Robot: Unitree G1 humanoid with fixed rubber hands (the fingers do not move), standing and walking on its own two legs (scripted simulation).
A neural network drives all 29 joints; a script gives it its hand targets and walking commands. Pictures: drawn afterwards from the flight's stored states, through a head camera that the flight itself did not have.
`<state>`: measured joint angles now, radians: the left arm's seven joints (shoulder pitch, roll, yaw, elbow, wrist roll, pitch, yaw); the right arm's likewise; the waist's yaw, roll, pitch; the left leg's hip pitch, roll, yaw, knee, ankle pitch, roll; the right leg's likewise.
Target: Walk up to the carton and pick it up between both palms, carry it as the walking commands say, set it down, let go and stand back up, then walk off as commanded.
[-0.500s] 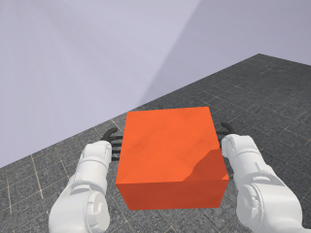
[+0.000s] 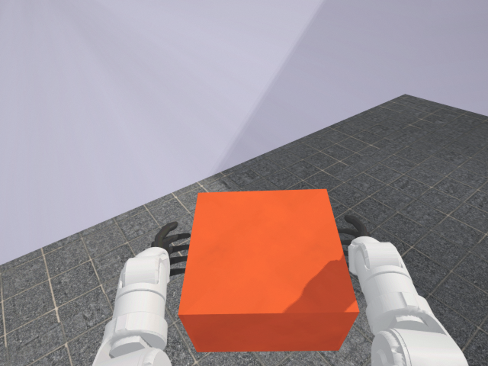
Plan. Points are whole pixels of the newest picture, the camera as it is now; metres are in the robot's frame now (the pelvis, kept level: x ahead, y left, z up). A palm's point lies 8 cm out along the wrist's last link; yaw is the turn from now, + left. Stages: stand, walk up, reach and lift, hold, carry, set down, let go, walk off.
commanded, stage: hold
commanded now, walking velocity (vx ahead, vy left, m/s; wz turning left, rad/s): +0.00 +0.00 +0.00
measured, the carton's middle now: (264, 267) +0.36 -0.02 -0.01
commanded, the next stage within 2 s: carry in 1.28 s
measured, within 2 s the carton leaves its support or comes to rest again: neither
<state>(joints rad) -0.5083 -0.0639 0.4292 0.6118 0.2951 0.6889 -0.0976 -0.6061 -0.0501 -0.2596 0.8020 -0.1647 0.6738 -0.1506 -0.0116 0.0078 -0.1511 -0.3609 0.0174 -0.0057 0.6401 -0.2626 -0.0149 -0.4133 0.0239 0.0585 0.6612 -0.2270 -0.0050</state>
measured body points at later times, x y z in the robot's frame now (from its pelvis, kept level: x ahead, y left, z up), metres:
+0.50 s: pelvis +0.02 +0.00 +0.01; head -0.03 +0.00 +0.45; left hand +0.32 +0.18 +0.05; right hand +0.34 -0.18 +0.04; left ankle +0.05 +0.14 -0.72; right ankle +0.08 -0.11 -0.72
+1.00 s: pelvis +0.02 +0.00 +0.01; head -0.04 +0.00 +0.45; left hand +0.32 +0.18 +0.05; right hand +0.33 -0.18 +0.05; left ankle +0.05 +0.14 -0.72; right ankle +0.08 -0.11 -0.72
